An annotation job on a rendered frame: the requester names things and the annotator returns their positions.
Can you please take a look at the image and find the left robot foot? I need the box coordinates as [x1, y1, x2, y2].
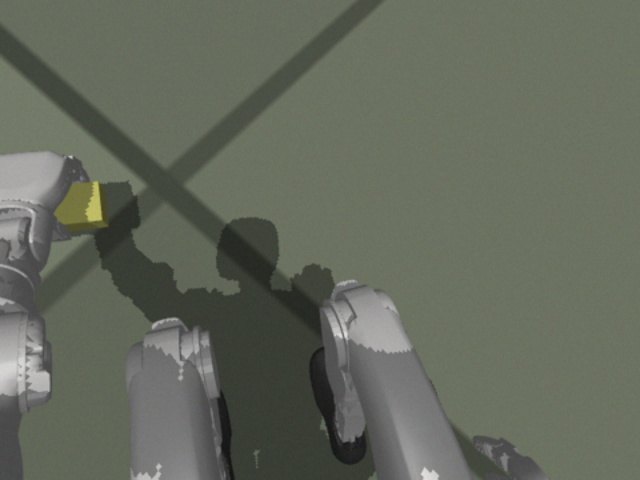
[217, 389, 235, 480]

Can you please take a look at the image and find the left robot arm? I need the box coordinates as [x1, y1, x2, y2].
[0, 200, 54, 480]

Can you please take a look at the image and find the left robot hand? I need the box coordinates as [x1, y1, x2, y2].
[0, 151, 90, 242]

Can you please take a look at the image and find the small box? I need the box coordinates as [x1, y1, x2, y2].
[53, 181, 109, 232]

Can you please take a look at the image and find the right robot foot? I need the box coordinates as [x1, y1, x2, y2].
[309, 347, 366, 465]

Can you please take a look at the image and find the right robot hand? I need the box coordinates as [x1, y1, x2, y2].
[472, 436, 550, 480]

